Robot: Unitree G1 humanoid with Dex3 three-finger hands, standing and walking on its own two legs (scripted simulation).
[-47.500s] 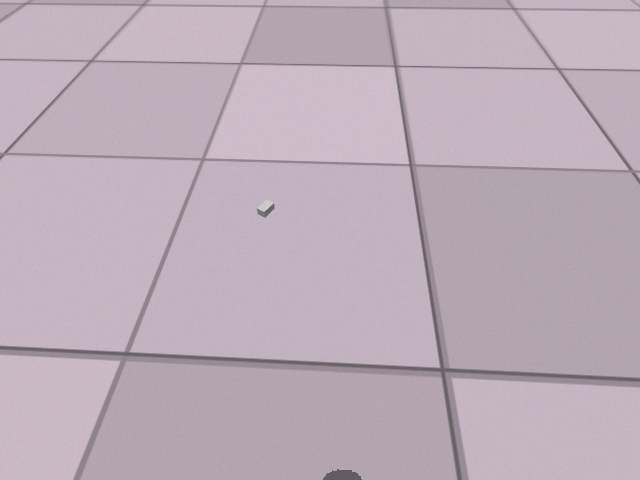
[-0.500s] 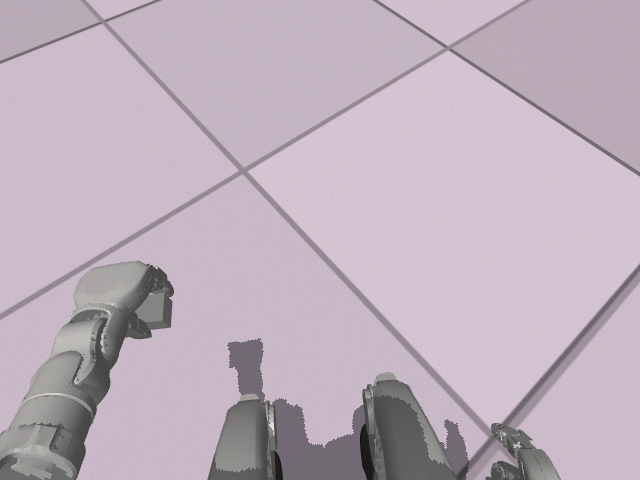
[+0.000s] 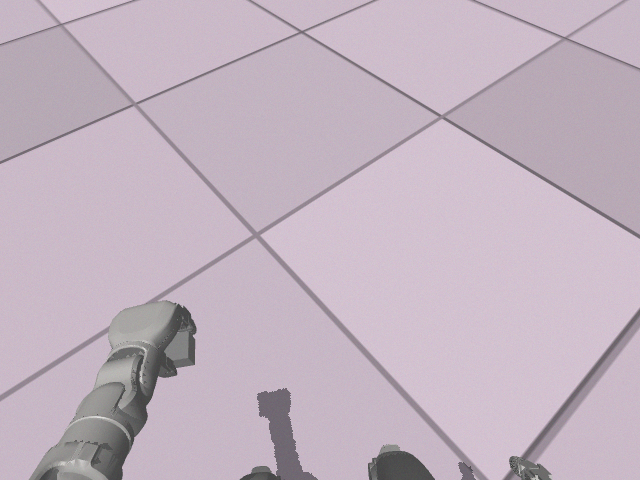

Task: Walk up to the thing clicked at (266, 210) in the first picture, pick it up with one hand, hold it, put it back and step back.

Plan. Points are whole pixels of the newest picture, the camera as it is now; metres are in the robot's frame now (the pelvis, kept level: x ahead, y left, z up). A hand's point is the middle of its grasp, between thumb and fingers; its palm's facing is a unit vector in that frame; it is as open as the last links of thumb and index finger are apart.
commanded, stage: lift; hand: left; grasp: from above
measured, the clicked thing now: (168, 352) +0.34 +0.23 -0.11
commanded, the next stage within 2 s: hold in 0.08 s
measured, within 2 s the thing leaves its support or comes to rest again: neither
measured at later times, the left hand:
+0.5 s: hand (145, 329) +0.34 +0.23 -0.03, palm faces -0.45 -0.06 -0.89, open 6.9 cm
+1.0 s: hand (142, 333) +0.32 +0.22 +0.00, palm faces -0.45 -0.06 -0.89, open 6.9 cm
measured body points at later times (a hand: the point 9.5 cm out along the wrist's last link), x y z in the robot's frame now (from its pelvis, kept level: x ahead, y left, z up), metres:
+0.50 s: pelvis +0.03 +0.01 +0.03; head +0.06 -0.01 +0.48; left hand +0.36 +0.23 +0.02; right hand +0.14 -0.26 -0.09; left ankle +0.01 +0.13 -0.68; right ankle +0.05 -0.13 -0.68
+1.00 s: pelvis +0.03 +0.00 +0.04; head +0.04 -0.02 +0.49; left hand +0.34 +0.22 +0.05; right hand +0.16 -0.26 -0.08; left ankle +0.01 +0.13 -0.68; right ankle +0.05 -0.13 -0.68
